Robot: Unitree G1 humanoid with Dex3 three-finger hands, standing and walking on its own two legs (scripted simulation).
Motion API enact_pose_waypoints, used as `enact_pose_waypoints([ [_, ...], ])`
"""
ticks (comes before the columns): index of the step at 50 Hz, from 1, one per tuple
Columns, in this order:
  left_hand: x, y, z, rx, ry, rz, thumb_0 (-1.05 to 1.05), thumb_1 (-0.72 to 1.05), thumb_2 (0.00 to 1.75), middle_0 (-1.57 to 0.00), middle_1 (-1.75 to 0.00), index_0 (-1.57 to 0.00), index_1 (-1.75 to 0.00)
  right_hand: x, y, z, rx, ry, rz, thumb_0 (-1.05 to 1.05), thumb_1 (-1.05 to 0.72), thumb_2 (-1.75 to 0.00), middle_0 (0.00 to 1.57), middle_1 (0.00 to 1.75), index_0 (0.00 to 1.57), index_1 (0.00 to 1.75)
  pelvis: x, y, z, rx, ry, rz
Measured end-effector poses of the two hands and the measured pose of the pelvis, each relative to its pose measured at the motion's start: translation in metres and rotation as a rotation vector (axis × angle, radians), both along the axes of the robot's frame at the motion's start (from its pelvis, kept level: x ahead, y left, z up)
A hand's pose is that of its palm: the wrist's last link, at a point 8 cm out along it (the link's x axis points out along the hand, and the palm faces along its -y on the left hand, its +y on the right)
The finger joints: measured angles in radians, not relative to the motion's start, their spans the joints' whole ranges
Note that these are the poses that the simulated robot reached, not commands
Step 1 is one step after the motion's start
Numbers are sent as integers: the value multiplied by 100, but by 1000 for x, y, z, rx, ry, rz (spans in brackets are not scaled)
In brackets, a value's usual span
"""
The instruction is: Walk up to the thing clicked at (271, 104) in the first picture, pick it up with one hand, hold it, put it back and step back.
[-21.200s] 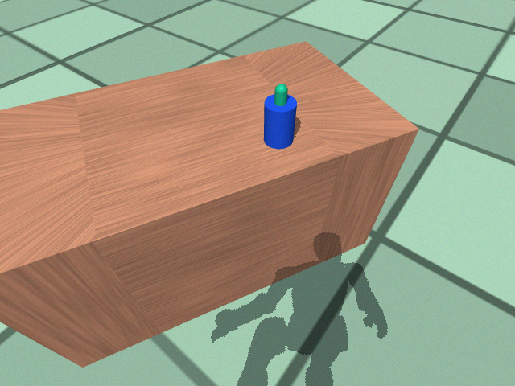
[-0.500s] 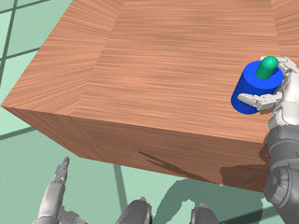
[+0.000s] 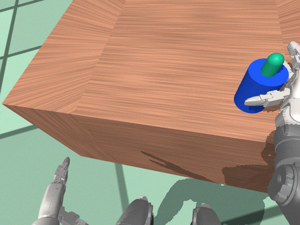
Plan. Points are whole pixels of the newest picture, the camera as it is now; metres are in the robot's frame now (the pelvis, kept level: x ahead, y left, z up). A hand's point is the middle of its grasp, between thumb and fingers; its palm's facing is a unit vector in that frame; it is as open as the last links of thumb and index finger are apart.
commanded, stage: withdraw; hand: right
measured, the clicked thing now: (261, 81) +0.49 -0.21 +0.05
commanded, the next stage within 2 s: rise in 0.18 s
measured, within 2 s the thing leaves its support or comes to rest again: neither
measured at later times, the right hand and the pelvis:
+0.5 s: hand out of the picture +0.46 -0.33 +0.15, palm faces +0.35 +0.90 -0.26, open 17.5 cm; pelvis +0.03 +0.00 +0.05, yaw -1 degrees
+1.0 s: hand out of the picture +0.28 -0.28 +0.12, palm faces +0.34 +0.87 -0.35, open 17.5 cm; pelvis +0.04 +0.00 +0.07, yaw -2 degrees
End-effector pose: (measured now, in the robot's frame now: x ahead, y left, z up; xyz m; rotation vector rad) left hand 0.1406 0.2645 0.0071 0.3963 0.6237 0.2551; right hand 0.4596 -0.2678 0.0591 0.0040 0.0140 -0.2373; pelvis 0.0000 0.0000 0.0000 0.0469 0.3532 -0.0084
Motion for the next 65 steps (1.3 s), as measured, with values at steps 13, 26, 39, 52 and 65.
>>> enact_pose_waypoints([
  [13, 3, -2, -5, -65, 62, 35, -1, -52, 4, -5, -4, -5, -5, 1, -54, 88, -45, -53, -50, -1, 57, -3, 9, 7, 8, 6, 12, -2, 23, 0, -59, -8],
  [26, 20, -17, -2, -179, 109, 0, -1, -53, 6, -6, -4, -5, -5, -43, -109, 105, -218, 223, -181, -1, 55, -3, 7, 6, 7, 5, 26, -4, 49, -20, -129, -10],
  [39, 46, -18, 5, -190, 98, -9, -1, -53, 8, -5, -4, -5, -5, -110, -124, 103, -310, 243, -275, -1, 56, -4, 6, 5, 5, 5, 40, -6, 61, -22, -189, -17],
  [52, 49, -12, -10, -229, 128, 58, -1, -52, 7, -5, -4, -5, -5, -233, -44, 84, -306, 251, -164, -1, 54, -5, 7, 6, 6, 6, 41, 1, 67, -42, -276, -29],
  [65, 49, 1, -3, -208, 33, 13, -1, -50, 6, -5, -5, -5, -5, -314, 0, 81, -265, 282, -166, -1, 57, -5, 6, 6, 6, 6, 27, 18, 66, -63, -316, -53],
])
